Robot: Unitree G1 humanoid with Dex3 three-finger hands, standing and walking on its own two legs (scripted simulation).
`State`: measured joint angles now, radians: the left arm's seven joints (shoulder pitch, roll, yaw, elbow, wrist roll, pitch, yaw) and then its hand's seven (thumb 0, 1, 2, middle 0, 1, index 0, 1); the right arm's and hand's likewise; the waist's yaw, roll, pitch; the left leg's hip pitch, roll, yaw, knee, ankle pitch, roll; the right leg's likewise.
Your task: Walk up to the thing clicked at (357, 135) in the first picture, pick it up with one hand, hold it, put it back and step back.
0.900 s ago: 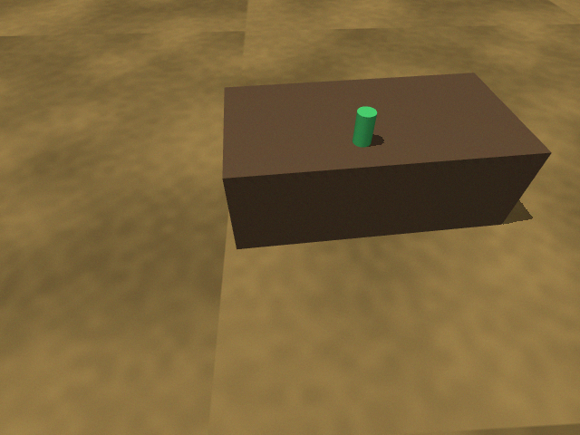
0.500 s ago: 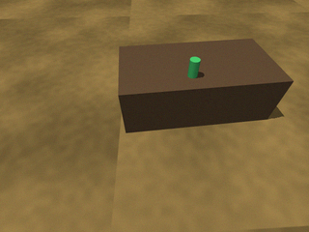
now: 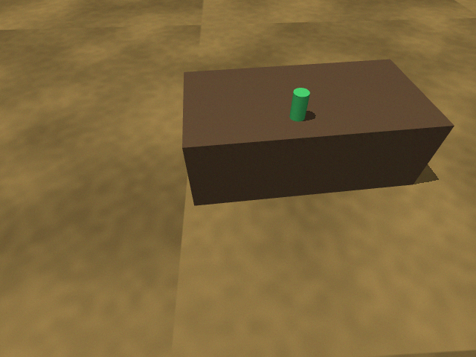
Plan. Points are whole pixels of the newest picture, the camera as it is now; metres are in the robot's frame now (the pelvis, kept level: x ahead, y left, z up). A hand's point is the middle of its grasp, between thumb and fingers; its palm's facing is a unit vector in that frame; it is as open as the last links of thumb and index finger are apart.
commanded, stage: stand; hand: right
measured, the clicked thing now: (299, 105) +1.18 -0.23 -0.30
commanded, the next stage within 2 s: walk up in 0.22 s
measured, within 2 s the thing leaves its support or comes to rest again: neither
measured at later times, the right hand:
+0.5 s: hand out of the picture +0.08 -0.33 -0.17, palm faces -0.03 +0.93 -0.38, open 7.3 cm
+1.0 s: hand (387, 256) +0.36 -0.31 -0.13, palm faces -0.10 +0.91 -0.39, open 7.3 cm
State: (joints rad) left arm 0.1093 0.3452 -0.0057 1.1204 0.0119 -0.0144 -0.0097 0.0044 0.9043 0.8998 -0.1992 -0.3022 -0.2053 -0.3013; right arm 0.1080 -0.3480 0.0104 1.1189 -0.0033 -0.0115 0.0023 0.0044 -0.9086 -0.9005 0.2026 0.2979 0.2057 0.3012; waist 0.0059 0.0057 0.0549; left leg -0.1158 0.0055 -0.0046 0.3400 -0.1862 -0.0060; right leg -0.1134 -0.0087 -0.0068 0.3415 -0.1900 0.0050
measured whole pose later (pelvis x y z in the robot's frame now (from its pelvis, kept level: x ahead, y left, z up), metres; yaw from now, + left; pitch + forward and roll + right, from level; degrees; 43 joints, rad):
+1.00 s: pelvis +0.23 -0.06 -0.02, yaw +5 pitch -4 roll +1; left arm 0.34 0.42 0.04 0.88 0.01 -0.02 -0.06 0.01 0.90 0.90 -0.20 -0.30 -0.21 -0.30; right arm 0.25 -0.37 -0.05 0.81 0.00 -0.09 0.04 0.00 -0.91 -0.90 0.20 0.30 0.21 0.30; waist 0.03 -0.07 0.10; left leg -0.30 0.02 0.08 0.59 -0.23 0.03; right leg -0.38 -0.04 0.02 1.12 -0.42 -0.04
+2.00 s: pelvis +0.57 -0.14 -0.03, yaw +7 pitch -3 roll +1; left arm 0.30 0.43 0.06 0.87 0.02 -0.07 -0.04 0.00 0.90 0.90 -0.20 -0.30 -0.21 -0.30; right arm 0.34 -0.44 -0.04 0.84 0.00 -0.03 0.03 0.01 -0.90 -0.90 0.20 0.30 0.21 0.30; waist -0.02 0.01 0.08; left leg -0.28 0.07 0.07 0.71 -0.39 0.02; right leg -0.39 -0.05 -0.03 0.65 -0.21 -0.01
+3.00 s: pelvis +0.63 -0.12 +0.00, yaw +8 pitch -3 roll +0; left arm 0.07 0.36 0.00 1.17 0.01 -0.03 -0.01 0.00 0.90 0.90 -0.20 -0.30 -0.21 -0.30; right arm 0.05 -0.36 -0.01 1.15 0.00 0.01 0.02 0.00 -0.91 -0.90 0.20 0.30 0.21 0.30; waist 0.02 0.02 0.05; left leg -0.15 0.02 0.02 0.38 -0.19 -0.01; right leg -0.15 -0.06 -0.05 0.37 -0.17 0.04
